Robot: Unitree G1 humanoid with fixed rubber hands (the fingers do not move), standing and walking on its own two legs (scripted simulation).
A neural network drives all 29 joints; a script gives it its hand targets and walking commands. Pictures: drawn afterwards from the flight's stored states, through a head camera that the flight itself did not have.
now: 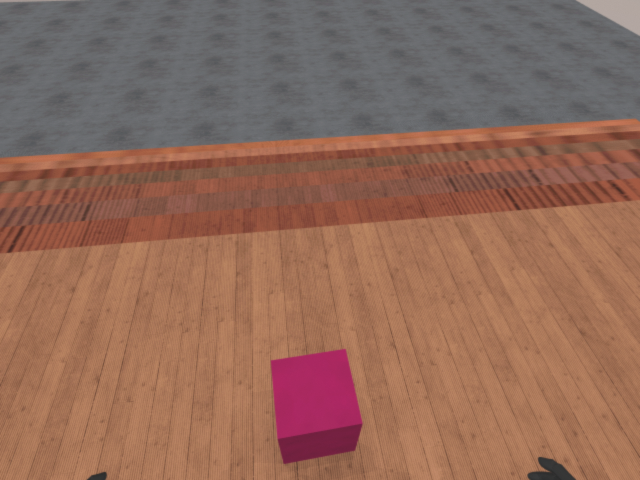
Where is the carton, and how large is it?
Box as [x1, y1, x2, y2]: [271, 349, 362, 463]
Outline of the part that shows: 345,349 271,360 277,438 284,463 354,450 362,423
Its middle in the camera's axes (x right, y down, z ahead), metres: -0.02 +0.48 +1.09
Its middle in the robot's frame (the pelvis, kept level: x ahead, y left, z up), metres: +0.43 +0.01 -0.66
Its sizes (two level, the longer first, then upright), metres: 0.210 0.200 0.250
